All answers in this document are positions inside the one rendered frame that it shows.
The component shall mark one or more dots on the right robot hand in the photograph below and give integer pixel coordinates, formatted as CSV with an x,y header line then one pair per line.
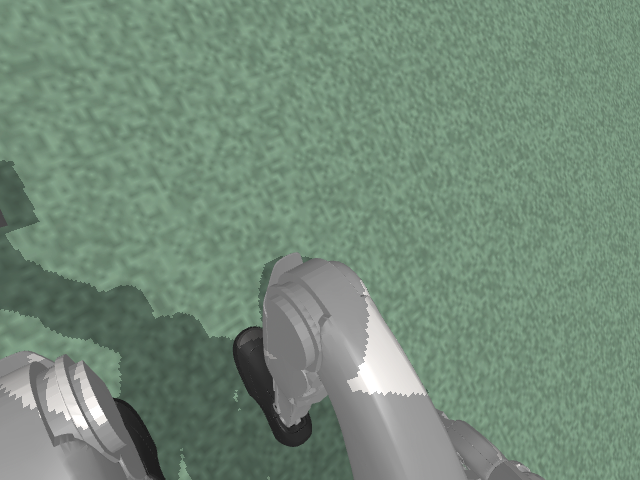
x,y
475,451

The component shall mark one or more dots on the right robot foot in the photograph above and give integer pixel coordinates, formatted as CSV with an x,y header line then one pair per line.
x,y
249,358

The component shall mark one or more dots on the right robot arm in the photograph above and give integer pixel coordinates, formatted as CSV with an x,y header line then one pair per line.
x,y
513,470

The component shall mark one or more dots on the left robot foot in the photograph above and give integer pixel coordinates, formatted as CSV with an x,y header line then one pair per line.
x,y
142,439

